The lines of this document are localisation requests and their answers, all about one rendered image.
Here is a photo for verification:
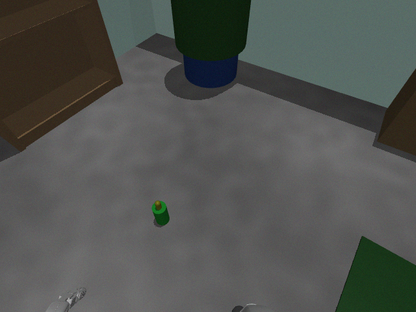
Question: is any bottle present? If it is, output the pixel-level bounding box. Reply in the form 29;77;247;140
152;200;170;226

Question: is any left robot hand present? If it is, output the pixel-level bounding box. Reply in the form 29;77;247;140
45;288;86;312

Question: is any bookshelf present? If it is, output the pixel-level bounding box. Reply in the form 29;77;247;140
0;0;123;152

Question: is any potted plant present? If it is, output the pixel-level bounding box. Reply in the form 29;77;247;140
171;0;251;88

